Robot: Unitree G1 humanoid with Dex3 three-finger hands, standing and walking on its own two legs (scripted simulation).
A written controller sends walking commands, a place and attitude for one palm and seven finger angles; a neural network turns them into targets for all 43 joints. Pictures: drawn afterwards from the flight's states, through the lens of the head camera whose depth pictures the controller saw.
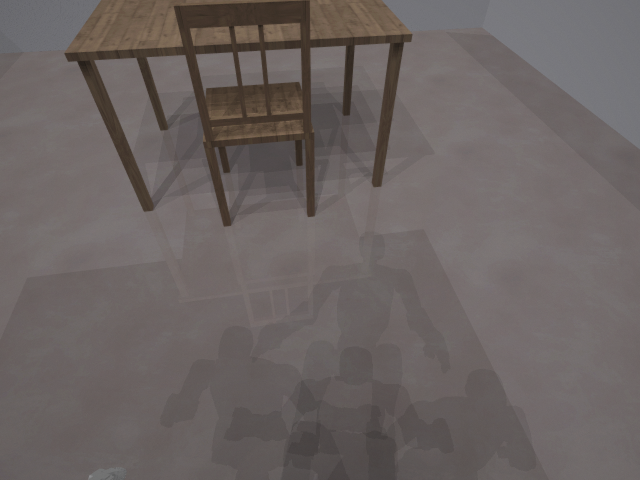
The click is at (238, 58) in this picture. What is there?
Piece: chair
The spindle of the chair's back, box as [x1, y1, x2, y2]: [229, 26, 246, 116]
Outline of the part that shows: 230,26 229,30 242,115 246,116 233,26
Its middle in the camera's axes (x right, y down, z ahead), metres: -0.28 -0.55 +1.28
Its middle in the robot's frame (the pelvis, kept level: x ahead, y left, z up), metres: +1.31 +0.34 -0.09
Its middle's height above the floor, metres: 0.68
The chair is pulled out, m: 0.00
